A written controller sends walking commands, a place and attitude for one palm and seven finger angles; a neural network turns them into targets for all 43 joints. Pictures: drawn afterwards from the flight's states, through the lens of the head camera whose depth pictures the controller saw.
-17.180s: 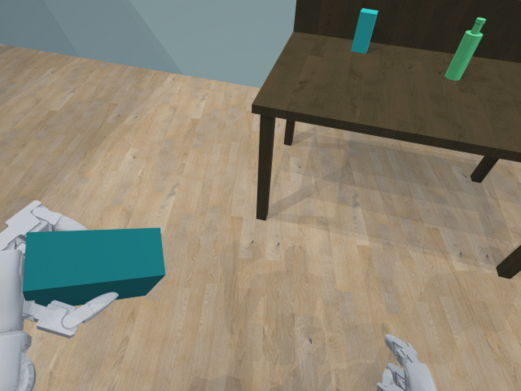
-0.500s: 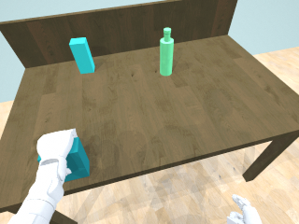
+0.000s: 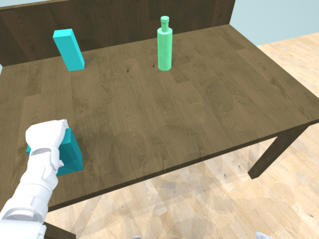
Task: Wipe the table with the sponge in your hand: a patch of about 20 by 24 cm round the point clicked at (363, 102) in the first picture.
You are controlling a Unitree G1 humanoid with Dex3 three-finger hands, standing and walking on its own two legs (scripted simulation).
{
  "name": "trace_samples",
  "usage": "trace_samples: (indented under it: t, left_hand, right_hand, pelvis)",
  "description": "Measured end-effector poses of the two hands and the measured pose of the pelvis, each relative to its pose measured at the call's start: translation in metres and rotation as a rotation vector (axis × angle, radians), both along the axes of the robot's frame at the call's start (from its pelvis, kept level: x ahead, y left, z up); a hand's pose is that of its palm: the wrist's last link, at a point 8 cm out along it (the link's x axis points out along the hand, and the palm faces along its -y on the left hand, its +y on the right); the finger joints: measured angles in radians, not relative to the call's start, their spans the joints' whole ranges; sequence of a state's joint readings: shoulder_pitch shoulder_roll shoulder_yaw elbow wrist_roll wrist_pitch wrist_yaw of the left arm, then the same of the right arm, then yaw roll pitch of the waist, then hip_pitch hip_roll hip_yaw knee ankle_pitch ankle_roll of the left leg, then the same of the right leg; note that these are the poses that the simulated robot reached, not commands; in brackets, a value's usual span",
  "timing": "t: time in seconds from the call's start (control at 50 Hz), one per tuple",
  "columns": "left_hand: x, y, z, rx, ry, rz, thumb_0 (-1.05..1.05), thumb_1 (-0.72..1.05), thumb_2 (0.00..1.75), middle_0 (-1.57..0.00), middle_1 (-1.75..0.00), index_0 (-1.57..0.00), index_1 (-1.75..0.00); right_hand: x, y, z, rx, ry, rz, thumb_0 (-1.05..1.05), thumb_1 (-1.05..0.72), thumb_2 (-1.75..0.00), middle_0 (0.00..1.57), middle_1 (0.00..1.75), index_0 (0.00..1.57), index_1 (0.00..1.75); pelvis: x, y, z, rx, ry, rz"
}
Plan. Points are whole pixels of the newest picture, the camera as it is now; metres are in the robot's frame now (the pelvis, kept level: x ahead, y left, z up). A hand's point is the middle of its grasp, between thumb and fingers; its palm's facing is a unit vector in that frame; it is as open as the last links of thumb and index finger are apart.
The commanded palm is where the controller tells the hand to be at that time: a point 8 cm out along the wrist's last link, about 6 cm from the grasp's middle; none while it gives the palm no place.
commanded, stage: wipe forward along the first lane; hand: left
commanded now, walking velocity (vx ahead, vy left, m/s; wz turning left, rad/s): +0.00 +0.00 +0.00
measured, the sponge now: (60, 158) +0.34 +0.32 -0.04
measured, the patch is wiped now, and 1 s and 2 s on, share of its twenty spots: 0.20 0.40 0.40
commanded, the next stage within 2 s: slide across to the middle lane in 0.92 s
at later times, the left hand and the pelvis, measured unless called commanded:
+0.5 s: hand (49, 130) +0.40 +0.36 +0.01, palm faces -0.13 +0.01 -0.99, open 10.0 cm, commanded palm +0.39 +0.34 +0.04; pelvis -0.01 +0.01 -0.01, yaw -1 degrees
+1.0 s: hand (48, 118) +0.44 +0.38 +0.01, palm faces -0.15 +0.02 -0.99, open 10.0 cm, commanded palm +0.44 +0.36 +0.04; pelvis +0.00 +0.03 -0.02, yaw -1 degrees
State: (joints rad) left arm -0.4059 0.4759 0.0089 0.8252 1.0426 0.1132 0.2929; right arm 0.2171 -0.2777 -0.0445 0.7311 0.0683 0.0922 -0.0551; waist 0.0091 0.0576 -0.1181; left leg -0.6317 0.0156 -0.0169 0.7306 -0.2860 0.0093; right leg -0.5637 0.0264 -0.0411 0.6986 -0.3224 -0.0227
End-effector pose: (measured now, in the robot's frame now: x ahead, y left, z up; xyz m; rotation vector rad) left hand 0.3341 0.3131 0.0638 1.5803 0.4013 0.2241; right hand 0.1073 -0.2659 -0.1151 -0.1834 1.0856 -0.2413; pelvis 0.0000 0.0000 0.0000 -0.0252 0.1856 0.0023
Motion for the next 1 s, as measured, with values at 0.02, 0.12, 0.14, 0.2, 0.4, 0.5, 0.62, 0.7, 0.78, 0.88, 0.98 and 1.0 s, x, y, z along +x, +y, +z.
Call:
trace_samples:
  t: [0.02, 0.12, 0.14, 0.2, 0.4, 0.5, 0.62, 0.7, 0.78, 0.88, 0.98, 1.0]
  left_hand:
    - [0.002, 0.001, 0.000, 0.001, 0.002, -0.001, 0.00, -0.50, 1.02, -0.73, -1.33, -0.76, -1.33]
    - [0.012, 0.007, 0.000, 0.004, 0.009, -0.001, 0.00, -0.51, 1.03, -0.74, -1.33, -0.76, -1.33]
    - [0.015, 0.008, 0.000, 0.004, 0.009, -0.001, 0.00, -0.51, 1.03, -0.74, -1.33, -0.76, -1.33]
    - [0.022, 0.012, 0.001, 0.008, 0.008, -0.001, 0.01, -0.51, 1.03, -0.74, -1.33, -0.77, -1.33]
    - [0.042, 0.029, 0.001, 0.001, 0.011, 0.009, 0.01, -0.51, 1.03, -0.74, -1.33, -0.77, -1.33]
    - [0.052, 0.035, 0.001, 0.001, 0.019, 0.008, 0.01, -0.51, 1.03, -0.74, -1.33, -0.77, -1.33]
    - [0.065, 0.043, 0.001, 0.001, 0.021, 0.006, 0.01, -0.51, 1.03, -0.74, -1.33, -0.77, -1.33]
    - [0.073, 0.049, 0.001, -0.003, 0.020, 0.009, 0.01, -0.51, 1.03, -0.74, -1.33, -0.77, -1.33]
    - [0.079, 0.052, 0.000, 0.002, 0.024, 0.004, 0.01, -0.51, 1.03, -0.74, -1.33, -0.77, -1.33]
    - [0.088, 0.056, 0.001, 0.006, 0.024, 0.009, 0.01, -0.51, 1.03, -0.74, -1.33, -0.77, -1.33]
    - [0.098, 0.059, 0.001, 0.013, 0.030, 0.016, 0.01, -0.51, 1.03, -0.74, -1.33, -0.77, -1.33]
    - [0.099, 0.060, 0.001, 0.013, 0.033, 0.018, 0.01, -0.51, 1.03, -0.74, -1.33, -0.77, -1.33]
  right_hand:
    - [-0.002, 0.000, 0.000, -0.001, 0.003, -0.001, 0.01, -0.91, -0.90, 0.20, 0.30, 0.20, 0.30]
    - [-0.011, 0.001, -0.002, -0.007, 0.015, -0.006, 0.01, -0.91, -0.90, 0.20, 0.30, 0.20, 0.30]
    - [-0.013, 0.001, -0.002, -0.008, 0.018, -0.007, 0.01, -0.91, -0.90, 0.20, 0.30, 0.20, 0.30]
    - [-0.019, 0.002, -0.003, -0.012, 0.029, -0.012, 0.01, -0.91, -0.90, 0.20, 0.30, 0.20, 0.30]
    - [-0.039, 0.003, -0.004, -0.029, 0.085, -0.034, 0.01, -0.91, -0.89, 0.20, 0.30, 0.20, 0.30]
    - [-0.048, 0.006, -0.004, -0.039, 0.114, -0.043, 0.01, -0.91, -0.89, 0.20, 0.30, 0.20, 0.30]
    - [-0.054, 0.010, -0.004, -0.047, 0.142, -0.052, 0.01, -0.91, -0.89, 0.20, 0.30, 0.20, 0.30]
    - [-0.057, 0.014, -0.004, -0.048, 0.158, -0.055, 0.01, -0.91, -0.89, 0.20, 0.30, 0.20, 0.30]
    - [-0.059, 0.019, -0.005, -0.046, 0.173, -0.058, 0.01, -0.91, -0.89, 0.20, 0.30, 0.20, 0.30]
    - [-0.061, 0.023, -0.006, -0.046, 0.188, -0.055, 0.01, -0.91, -0.89, 0.20, 0.30, 0.20, 0.30]
    - [-0.064, 0.026, -0.007, -0.047, 0.202, -0.057, 0.01, -0.91, -0.89, 0.20, 0.30, 0.20, 0.30]
    - [-0.064, 0.027, -0.007, -0.047, 0.205, -0.058, 0.01, -0.91, -0.89, 0.20, 0.30, 0.20, 0.30]
  pelvis:
    - [-0.001, 0.000, -0.001, -0.001, 0.003, 0.000]
    - [-0.005, 0.001, -0.003, -0.005, 0.019, 0.002]
    - [-0.006, 0.001, -0.004, -0.006, 0.023, 0.001]
    - [-0.007, 0.002, -0.006, -0.010, 0.035, 0.000]
    - [-0.007, 0.009, -0.009, -0.022, 0.066, -0.005]
    - [-0.006, 0.014, -0.010, -0.026, 0.082, -0.007]
    - [-0.004, 0.020, -0.012, -0.032, 0.101, -0.010]
    - [-0.002, 0.023, -0.013, -0.036, 0.114, -0.012]
    - [0.000, 0.027, -0.014, -0.039, 0.122, -0.013]
    - [0.001, 0.031, -0.016, -0.042, 0.135, -0.011]
    - [0.002, 0.033, -0.017, -0.045, 0.149, -0.012]
    - [0.002, 0.033, -0.017, -0.046, 0.151, -0.012]
